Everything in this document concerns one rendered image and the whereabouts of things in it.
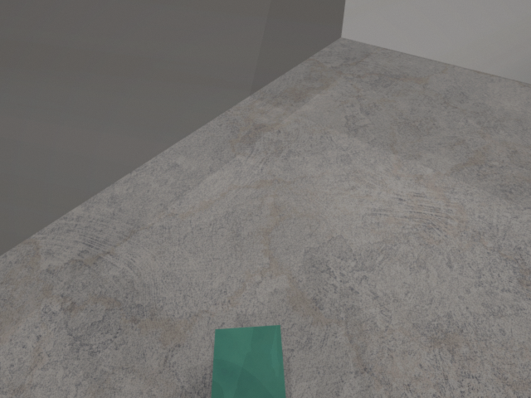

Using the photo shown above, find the carton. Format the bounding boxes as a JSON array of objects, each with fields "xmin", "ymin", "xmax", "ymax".
[{"xmin": 211, "ymin": 325, "xmax": 286, "ymax": 398}]

